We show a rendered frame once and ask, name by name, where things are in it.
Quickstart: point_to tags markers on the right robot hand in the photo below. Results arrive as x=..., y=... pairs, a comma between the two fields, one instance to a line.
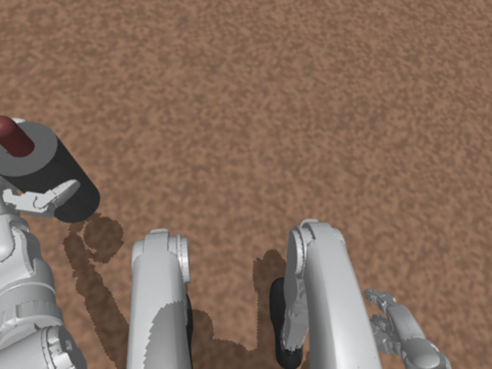
x=399, y=326

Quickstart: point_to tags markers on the left robot hand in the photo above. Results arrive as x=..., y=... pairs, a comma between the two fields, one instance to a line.
x=32, y=203

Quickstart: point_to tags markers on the left robot arm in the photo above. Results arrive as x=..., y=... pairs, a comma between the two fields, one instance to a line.
x=32, y=329

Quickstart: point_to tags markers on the right robot arm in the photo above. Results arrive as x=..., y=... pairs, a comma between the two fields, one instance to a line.
x=419, y=353

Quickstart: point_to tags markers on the right robot foot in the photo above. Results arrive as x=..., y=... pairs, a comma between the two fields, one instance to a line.
x=287, y=359

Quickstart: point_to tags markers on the bottle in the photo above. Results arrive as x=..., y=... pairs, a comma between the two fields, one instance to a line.
x=32, y=158

